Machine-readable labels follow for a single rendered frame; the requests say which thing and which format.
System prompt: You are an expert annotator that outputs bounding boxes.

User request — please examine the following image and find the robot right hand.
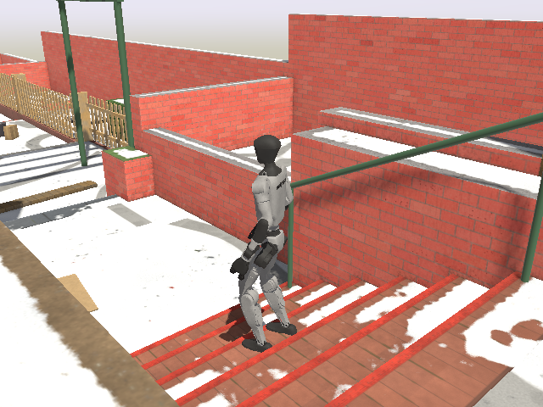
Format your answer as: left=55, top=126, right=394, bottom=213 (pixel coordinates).
left=248, top=224, right=257, bottom=239

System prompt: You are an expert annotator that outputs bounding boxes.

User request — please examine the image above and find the left robot thigh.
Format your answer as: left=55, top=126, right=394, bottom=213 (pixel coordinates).
left=238, top=244, right=273, bottom=304

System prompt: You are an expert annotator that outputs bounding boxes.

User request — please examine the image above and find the robot left hand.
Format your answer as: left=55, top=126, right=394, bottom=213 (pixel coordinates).
left=230, top=257, right=249, bottom=281

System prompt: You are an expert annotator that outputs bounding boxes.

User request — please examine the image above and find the right robot upper arm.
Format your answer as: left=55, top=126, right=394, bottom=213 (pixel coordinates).
left=277, top=164, right=294, bottom=206

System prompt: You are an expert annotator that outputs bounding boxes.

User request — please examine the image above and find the robot torso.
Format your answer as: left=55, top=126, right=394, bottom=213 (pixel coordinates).
left=254, top=170, right=286, bottom=256

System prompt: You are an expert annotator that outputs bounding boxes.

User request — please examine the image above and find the left robot forearm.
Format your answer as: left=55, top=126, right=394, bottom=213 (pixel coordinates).
left=241, top=219, right=269, bottom=262

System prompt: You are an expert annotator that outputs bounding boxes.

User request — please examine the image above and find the left robot upper arm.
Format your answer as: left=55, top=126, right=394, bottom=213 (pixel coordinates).
left=251, top=177, right=273, bottom=230

